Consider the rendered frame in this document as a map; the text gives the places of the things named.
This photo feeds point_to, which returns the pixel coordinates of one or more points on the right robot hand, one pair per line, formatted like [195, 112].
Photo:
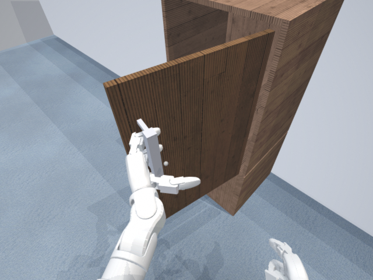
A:
[291, 268]

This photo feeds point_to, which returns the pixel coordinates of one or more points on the handle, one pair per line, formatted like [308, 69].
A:
[152, 149]

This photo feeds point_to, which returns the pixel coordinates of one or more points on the cupboard door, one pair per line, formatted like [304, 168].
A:
[203, 103]

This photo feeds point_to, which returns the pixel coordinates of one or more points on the left robot forearm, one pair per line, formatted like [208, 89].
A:
[134, 251]

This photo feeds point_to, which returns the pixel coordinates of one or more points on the left robot hand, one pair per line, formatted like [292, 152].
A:
[137, 163]

